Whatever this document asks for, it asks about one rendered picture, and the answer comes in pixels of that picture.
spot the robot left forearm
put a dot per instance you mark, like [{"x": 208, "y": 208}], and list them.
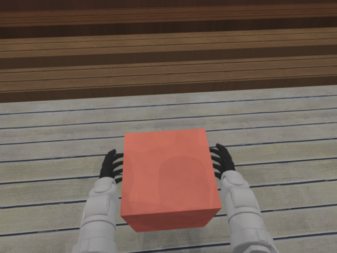
[{"x": 98, "y": 224}]

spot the carton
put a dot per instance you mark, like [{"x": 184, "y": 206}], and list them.
[{"x": 168, "y": 180}]

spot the left robot hand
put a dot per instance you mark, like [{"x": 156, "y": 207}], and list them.
[{"x": 108, "y": 166}]

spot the robot right forearm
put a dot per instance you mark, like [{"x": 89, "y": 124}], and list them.
[{"x": 248, "y": 232}]

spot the right robot hand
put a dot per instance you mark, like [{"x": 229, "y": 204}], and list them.
[{"x": 225, "y": 160}]

